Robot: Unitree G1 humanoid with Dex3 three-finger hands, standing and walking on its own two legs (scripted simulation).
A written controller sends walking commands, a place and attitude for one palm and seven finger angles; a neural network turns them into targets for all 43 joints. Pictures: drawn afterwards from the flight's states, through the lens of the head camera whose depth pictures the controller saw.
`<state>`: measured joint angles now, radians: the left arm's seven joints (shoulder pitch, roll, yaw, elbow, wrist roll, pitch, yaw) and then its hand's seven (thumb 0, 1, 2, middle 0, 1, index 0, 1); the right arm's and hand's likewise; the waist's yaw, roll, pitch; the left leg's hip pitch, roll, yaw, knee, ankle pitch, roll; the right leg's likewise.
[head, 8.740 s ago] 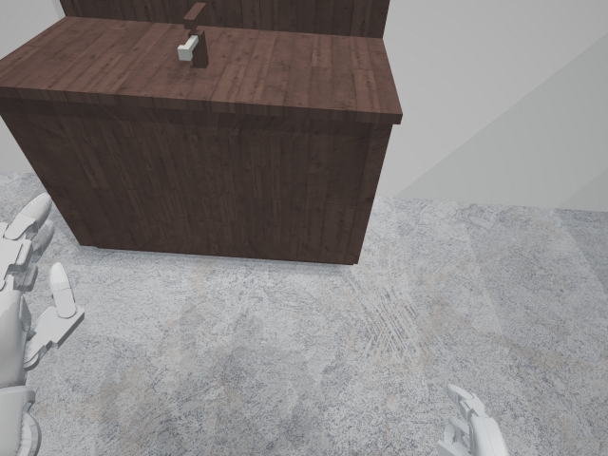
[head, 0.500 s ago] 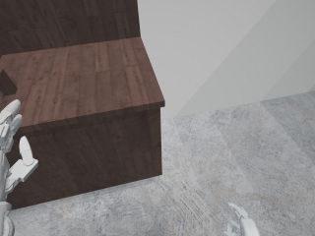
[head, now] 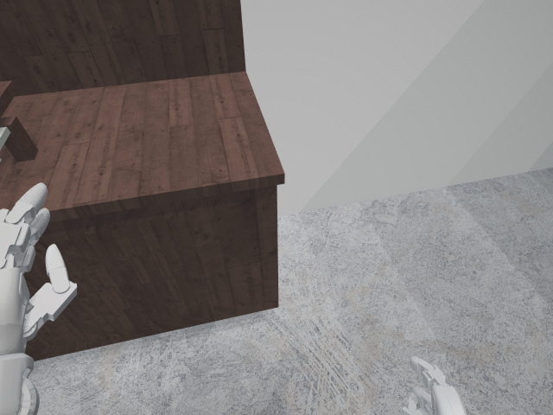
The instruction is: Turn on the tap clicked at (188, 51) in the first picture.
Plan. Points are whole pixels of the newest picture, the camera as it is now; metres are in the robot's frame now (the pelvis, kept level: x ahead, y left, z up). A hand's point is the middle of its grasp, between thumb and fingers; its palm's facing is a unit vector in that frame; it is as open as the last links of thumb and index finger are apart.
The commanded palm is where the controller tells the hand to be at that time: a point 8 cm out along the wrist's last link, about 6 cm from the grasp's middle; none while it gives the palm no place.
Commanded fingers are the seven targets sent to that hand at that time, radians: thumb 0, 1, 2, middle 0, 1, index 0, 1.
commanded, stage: come to a stop and stand still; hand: left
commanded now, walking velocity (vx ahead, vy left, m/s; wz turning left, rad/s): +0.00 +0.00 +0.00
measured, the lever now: out of the picture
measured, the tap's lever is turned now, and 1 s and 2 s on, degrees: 0 0 0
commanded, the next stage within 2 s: look again from close up in 0.10 s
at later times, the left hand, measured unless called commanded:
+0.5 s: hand (61, 283) +0.23 +0.27 +0.14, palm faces +0.25 -0.88 -0.41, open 7.4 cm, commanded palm +0.18 +0.32 +0.18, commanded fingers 0.00 0.90 0.90 -0.20 -0.30 -0.20 -0.30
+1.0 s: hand (40, 218) +0.31 +0.33 +0.16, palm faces +0.32 -0.87 -0.37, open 7.4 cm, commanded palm +0.24 +0.37 +0.18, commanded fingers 0.00 0.90 0.90 -0.20 -0.30 -0.20 -0.30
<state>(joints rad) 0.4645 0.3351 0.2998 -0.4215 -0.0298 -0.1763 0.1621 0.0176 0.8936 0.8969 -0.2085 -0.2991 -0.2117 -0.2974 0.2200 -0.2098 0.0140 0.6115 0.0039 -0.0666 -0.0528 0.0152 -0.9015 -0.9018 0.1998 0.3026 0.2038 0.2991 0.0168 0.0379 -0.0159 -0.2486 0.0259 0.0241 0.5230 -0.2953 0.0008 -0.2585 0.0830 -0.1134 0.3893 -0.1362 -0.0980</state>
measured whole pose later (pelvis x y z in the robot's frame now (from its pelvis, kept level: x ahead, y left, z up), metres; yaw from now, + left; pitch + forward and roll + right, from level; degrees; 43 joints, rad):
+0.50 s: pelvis +0.01 +0.05 +0.00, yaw -2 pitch +0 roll +0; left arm 0.48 0.36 0.28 -0.38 -0.04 -0.28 0.07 0.02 0.90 0.90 -0.21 -0.30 -0.21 -0.30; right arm 0.28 -0.21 0.01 0.59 0.02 -0.16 -0.02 0.02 -0.90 -0.90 0.20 0.30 0.20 0.30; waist 0.01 0.00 0.03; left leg -0.20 -0.05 0.08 0.44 -0.24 0.07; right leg -0.27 0.02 -0.04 0.43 -0.15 -0.03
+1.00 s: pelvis +0.07 +0.10 -0.02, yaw -1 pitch +0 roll -3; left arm 0.39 0.41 0.36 -0.50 -0.06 -0.23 0.09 0.02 0.89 0.90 -0.21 -0.30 -0.21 -0.30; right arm 0.19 -0.21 0.01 0.51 0.00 -0.09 0.02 0.01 -0.90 -0.90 0.20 0.30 0.20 0.30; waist 0.01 -0.01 0.06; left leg -0.30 -0.06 0.05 0.85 -0.38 0.02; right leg -0.25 -0.01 -0.06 0.59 -0.34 -0.01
